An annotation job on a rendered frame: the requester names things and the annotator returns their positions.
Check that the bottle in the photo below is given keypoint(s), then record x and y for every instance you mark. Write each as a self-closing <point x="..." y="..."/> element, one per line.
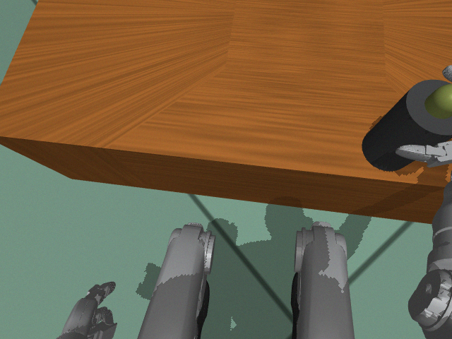
<point x="423" y="116"/>

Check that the right robot hand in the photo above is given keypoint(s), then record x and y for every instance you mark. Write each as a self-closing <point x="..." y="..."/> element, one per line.
<point x="440" y="154"/>

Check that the left robot foot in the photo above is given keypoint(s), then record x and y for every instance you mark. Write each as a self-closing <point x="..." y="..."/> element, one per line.
<point x="203" y="312"/>

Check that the left robot hand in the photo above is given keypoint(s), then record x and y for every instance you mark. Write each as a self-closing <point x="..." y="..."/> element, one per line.
<point x="85" y="315"/>

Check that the right robot arm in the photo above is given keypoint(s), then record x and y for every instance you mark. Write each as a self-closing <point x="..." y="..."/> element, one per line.
<point x="431" y="303"/>

